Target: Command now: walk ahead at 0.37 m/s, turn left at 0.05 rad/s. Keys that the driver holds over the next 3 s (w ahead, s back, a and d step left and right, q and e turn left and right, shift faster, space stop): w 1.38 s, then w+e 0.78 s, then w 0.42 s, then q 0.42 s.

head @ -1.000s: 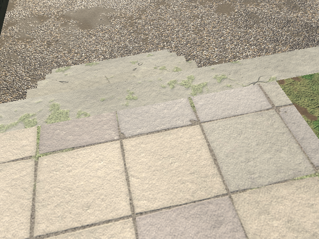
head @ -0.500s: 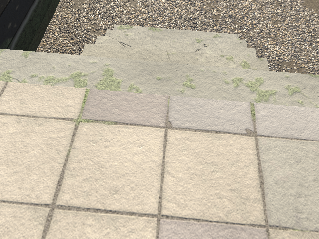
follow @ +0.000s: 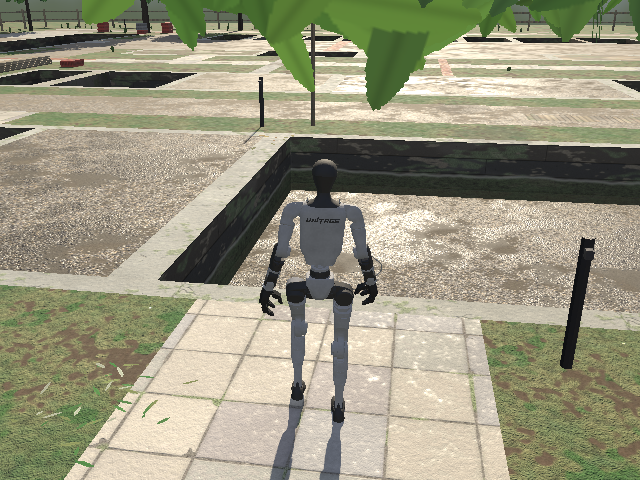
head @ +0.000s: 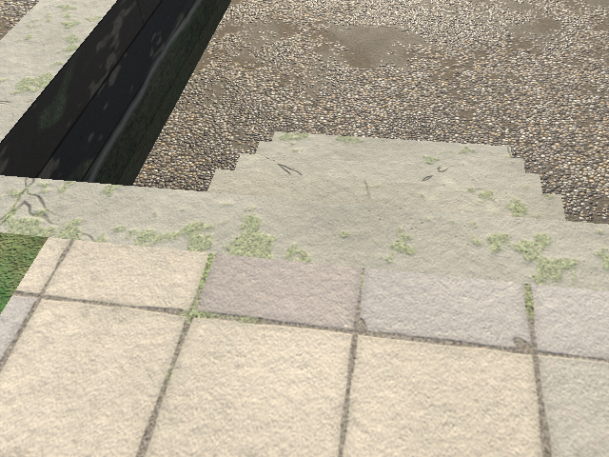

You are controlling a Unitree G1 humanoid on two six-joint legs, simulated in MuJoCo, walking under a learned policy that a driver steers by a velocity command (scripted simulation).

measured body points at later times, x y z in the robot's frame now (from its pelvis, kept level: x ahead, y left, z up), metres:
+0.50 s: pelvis +0.23 +0.07 +0.00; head +0.25 +0.08 +0.45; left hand +0.30 +0.32 -0.15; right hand +0.26 -0.19 -0.14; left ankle +0.22 +0.13 -0.75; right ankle +0.24 -0.08 -0.67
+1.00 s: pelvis +0.52 +0.02 -0.01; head +0.54 +0.02 +0.44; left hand +0.56 +0.29 -0.15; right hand +0.57 -0.23 -0.15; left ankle +0.49 +0.16 -0.67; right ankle +0.54 -0.03 -0.75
